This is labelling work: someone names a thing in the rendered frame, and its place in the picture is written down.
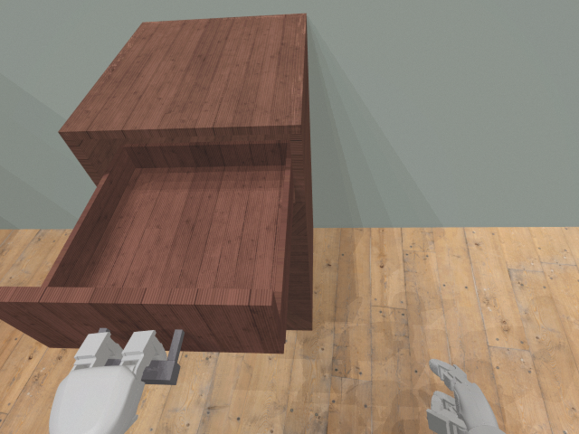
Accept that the cabinet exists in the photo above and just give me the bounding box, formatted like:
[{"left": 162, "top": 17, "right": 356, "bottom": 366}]
[{"left": 58, "top": 14, "right": 313, "bottom": 331}]

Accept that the drawer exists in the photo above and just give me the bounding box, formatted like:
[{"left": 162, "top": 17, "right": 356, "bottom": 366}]
[{"left": 0, "top": 140, "right": 294, "bottom": 354}]

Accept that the left robot hand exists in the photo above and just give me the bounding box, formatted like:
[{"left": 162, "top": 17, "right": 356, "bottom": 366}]
[{"left": 49, "top": 330, "right": 167, "bottom": 434}]

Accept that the handle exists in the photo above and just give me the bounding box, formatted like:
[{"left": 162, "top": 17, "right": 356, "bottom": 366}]
[{"left": 98, "top": 328, "right": 185, "bottom": 385}]

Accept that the right robot hand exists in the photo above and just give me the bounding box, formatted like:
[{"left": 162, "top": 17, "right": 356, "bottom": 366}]
[{"left": 426, "top": 359, "right": 499, "bottom": 434}]

